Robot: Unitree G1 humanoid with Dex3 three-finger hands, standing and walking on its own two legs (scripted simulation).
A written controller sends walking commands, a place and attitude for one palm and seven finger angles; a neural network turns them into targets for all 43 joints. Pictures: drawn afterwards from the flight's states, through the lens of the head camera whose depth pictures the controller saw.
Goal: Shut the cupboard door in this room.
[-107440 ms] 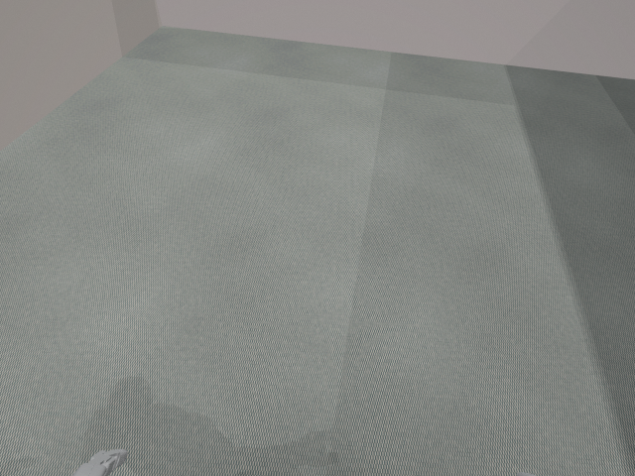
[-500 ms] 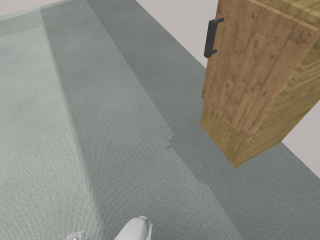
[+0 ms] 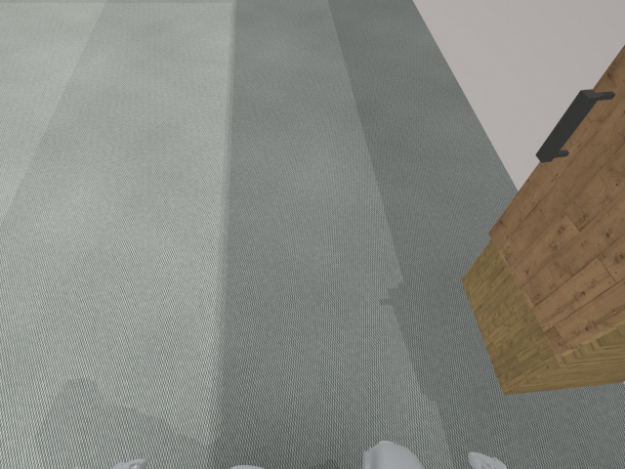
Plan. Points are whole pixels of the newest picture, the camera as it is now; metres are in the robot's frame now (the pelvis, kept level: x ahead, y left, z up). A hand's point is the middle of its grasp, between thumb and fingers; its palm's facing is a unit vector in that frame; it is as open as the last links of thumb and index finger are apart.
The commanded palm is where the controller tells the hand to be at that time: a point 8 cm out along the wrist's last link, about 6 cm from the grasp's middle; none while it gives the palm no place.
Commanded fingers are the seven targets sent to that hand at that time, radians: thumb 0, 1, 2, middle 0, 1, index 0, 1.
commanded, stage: walk to a spot facing it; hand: left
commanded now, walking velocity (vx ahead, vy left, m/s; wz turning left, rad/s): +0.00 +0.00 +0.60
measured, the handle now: (574, 127) +0.74 -0.47 +0.00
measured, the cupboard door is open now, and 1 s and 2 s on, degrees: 5 5 5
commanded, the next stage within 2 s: turn to face it in 1.44 s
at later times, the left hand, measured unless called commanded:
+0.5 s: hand out of the picture +0.01 +0.17 -0.16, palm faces +0.38 -0.90 -0.21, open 7.4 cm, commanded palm none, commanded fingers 0.00 0.90 0.90 -0.20 -0.30 -0.20 -0.30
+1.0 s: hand (142, 432) +0.17 +0.26 -0.16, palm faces +0.51 -0.82 -0.25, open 7.4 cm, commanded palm none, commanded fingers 0.00 0.90 0.90 -0.20 -0.30 -0.20 -0.30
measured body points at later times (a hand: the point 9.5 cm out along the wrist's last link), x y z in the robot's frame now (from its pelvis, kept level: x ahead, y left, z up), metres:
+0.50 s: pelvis +0.02 -0.03 +0.00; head +0.05 -0.01 +0.45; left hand -0.01 +0.22 -0.15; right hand +0.15 -0.26 -0.14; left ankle -0.05 +0.08 -0.70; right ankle +0.04 -0.15 -0.74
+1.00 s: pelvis +0.17 +0.03 -0.02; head +0.21 +0.02 +0.43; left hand +0.14 +0.30 -0.14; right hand +0.27 -0.19 -0.18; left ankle -0.02 +0.09 -0.71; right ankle +0.30 -0.02 -0.74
